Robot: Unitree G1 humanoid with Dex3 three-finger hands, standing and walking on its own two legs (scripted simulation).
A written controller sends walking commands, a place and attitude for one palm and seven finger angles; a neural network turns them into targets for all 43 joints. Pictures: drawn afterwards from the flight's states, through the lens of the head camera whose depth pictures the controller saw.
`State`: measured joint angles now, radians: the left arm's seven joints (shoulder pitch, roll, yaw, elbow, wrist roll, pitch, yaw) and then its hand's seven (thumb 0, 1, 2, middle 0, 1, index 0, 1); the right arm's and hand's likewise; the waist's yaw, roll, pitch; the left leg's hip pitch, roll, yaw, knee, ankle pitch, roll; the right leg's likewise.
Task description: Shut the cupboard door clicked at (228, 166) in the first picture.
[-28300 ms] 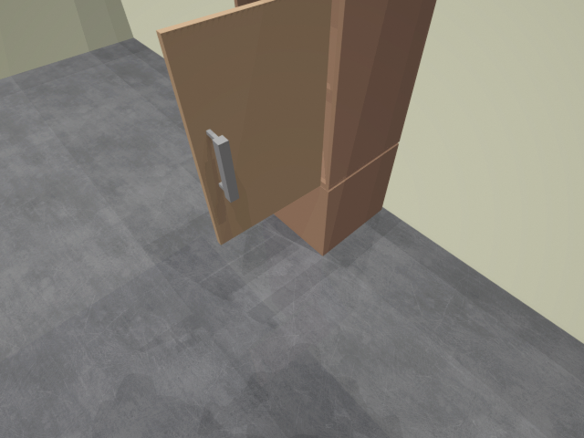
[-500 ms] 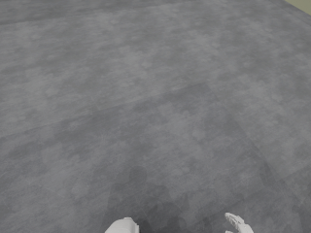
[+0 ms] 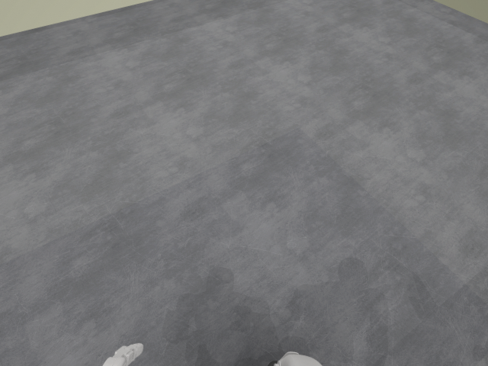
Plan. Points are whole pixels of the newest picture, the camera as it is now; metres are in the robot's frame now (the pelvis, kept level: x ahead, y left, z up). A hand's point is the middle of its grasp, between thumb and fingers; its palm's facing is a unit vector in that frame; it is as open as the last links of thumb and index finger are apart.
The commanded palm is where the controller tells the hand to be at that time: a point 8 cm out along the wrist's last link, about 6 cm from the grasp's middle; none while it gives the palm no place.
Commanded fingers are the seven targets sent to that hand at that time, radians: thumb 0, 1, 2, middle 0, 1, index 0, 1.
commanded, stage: turn to face it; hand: left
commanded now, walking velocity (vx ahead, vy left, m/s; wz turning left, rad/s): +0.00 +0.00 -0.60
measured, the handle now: out of the picture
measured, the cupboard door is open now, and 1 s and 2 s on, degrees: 57 57 57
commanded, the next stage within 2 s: none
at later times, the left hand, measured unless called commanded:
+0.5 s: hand (124, 335) +0.19 +0.24 -0.16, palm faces -0.17 -0.96 -0.21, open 7.4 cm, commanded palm none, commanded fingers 0.00 0.90 0.90 -0.20 -0.30 -0.20 -0.30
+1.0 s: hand (190, 285) +0.28 +0.12 -0.14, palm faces -0.55 -0.79 -0.26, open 7.4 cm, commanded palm none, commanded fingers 0.00 0.90 0.90 -0.20 -0.30 -0.20 -0.30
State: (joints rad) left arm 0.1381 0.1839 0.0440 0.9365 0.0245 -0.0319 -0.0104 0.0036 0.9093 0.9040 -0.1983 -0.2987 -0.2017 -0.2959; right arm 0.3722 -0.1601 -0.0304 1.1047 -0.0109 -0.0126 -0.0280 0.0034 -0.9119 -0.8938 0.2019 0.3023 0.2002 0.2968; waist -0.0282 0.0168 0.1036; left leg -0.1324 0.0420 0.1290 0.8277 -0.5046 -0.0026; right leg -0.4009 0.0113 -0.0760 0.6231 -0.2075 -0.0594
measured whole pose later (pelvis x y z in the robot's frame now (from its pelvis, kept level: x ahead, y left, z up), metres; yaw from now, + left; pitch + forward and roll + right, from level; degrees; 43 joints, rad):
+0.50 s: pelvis +0.07 +0.05 +0.02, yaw -16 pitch +1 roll -2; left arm 0.21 0.26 0.10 0.91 0.02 0.06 -0.02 0.01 0.91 0.90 -0.20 -0.30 -0.20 -0.30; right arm 0.12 -0.18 -0.01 0.86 -0.03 0.00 -0.03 0.00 -0.91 -0.89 0.20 0.30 0.20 0.30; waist 0.04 -0.04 0.06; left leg -0.26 0.07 0.09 0.53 -0.28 0.01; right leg -0.50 0.04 0.02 1.08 -0.47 0.05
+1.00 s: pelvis +0.09 +0.01 +0.02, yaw -34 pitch +1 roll +1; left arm 0.17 0.21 0.04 0.86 0.02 0.04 0.00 0.01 0.90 0.90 -0.20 -0.30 -0.21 -0.30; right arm 0.20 -0.27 -0.05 0.91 -0.02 0.06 -0.01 0.01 -0.91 -0.89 0.20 0.30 0.20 0.30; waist -0.02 0.01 0.09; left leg -0.49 0.09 0.05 1.02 -0.43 -0.09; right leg -0.27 0.00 0.04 0.53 -0.28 -0.01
